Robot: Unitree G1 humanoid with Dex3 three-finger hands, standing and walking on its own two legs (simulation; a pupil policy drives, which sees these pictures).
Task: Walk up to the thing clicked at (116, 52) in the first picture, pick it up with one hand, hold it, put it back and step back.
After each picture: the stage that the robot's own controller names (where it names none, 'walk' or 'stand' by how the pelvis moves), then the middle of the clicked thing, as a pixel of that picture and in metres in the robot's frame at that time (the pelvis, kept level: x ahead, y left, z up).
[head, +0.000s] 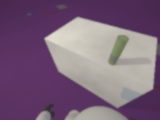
stand; (116, 52) +0.52 -0.15 +0.07
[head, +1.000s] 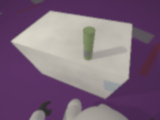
sink last; (88, 46) +0.48 +0.08 +0.10
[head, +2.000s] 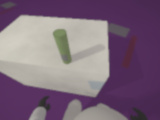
rise first; (64, 49) +0.42 +0.22 +0.12
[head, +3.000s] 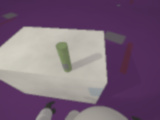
stand; (65, 59) +0.40 +0.21 +0.07
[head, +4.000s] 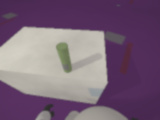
stand; (65, 59) +0.40 +0.21 +0.07
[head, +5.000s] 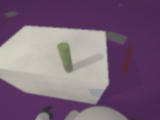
stand; (66, 59) +0.39 +0.20 +0.07
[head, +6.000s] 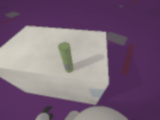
stand; (67, 59) +0.40 +0.20 +0.07
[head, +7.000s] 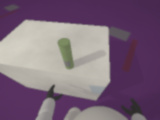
rise first; (67, 56) +0.41 +0.20 +0.08
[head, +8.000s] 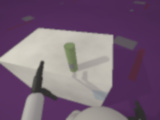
rise first; (71, 59) +0.41 +0.20 +0.08
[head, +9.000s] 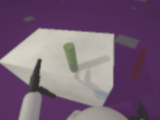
go down; (71, 59) +0.40 +0.20 +0.08
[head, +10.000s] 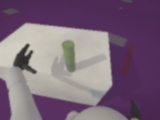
go down; (69, 58) +0.40 +0.17 +0.09
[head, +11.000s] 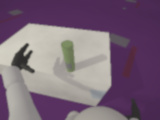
approach; (69, 58) +0.40 +0.18 +0.09
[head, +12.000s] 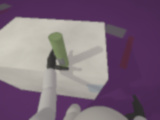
close; (60, 53) +0.40 +0.21 +0.13
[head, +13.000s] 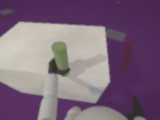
lift; (62, 62) +0.34 +0.20 +0.12
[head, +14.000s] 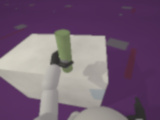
lift; (65, 54) +0.33 +0.17 +0.23
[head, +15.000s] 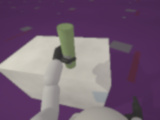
hold; (68, 49) +0.33 +0.15 +0.26
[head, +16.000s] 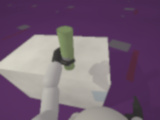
hold; (67, 51) +0.33 +0.16 +0.24
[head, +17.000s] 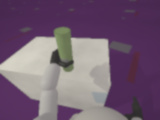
crouch; (65, 53) +0.31 +0.16 +0.25
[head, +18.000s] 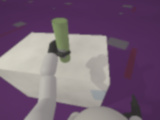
crouch; (63, 43) +0.38 +0.19 +0.26
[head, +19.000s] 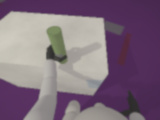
lower; (59, 48) +0.43 +0.21 +0.13
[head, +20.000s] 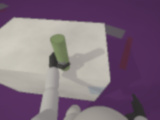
lower; (62, 55) +0.38 +0.19 +0.13
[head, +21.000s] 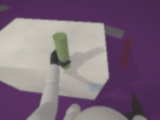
lower; (63, 53) +0.40 +0.19 +0.13
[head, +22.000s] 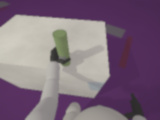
lower; (63, 51) +0.42 +0.19 +0.13
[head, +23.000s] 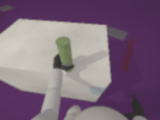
draw back; (66, 57) +0.38 +0.18 +0.12
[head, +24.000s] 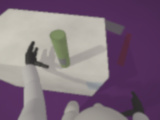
rise; (62, 52) +0.39 +0.18 +0.13
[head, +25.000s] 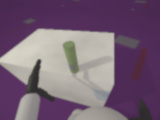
sink last; (72, 59) +0.39 +0.18 +0.12
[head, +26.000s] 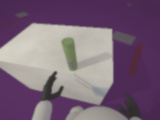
stand; (71, 56) +0.39 +0.18 +0.12
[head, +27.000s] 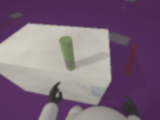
stand; (68, 55) +0.40 +0.18 +0.13
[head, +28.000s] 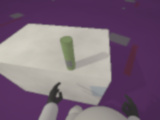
stand; (69, 55) +0.40 +0.18 +0.13
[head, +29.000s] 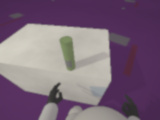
stand; (68, 55) +0.40 +0.18 +0.13
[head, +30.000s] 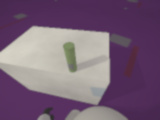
stand; (71, 59) +0.41 +0.18 +0.07
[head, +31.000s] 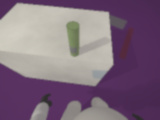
walk; (74, 42) +0.48 +0.15 +0.09
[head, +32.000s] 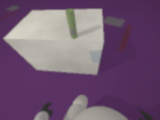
walk; (72, 25) +0.74 +0.25 +0.10
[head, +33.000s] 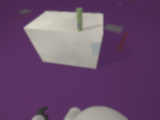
stand; (79, 20) +1.03 +0.22 +0.09
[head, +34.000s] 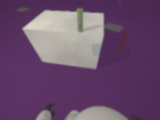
stand; (80, 21) +1.00 +0.20 +0.07
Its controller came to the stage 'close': yes
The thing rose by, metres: 0.19
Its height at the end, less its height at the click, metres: +0.00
